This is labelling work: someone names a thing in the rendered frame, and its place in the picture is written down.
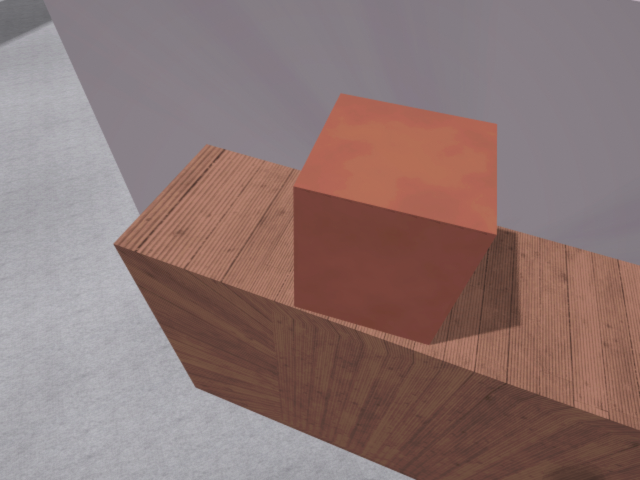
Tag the carton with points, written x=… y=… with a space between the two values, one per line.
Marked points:
x=394 y=209

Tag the pedestal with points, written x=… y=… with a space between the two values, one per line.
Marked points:
x=533 y=375

